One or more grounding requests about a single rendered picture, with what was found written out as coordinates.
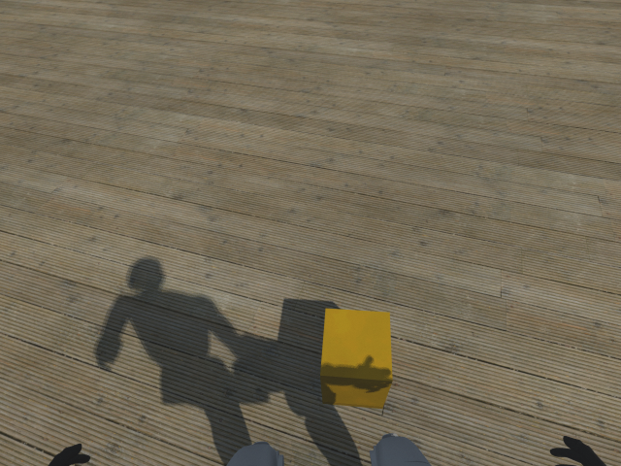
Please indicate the carton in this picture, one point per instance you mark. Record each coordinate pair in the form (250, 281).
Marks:
(356, 362)

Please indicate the robot right thigh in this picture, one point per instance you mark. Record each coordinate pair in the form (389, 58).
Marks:
(397, 451)

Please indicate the robot left thigh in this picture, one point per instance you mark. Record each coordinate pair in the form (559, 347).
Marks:
(257, 455)

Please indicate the robot thigh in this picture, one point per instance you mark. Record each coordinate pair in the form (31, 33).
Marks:
(257, 455)
(397, 451)

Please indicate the robot right hand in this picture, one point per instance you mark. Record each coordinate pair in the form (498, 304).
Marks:
(578, 452)

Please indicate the robot left hand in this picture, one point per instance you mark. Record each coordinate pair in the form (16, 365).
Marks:
(70, 456)

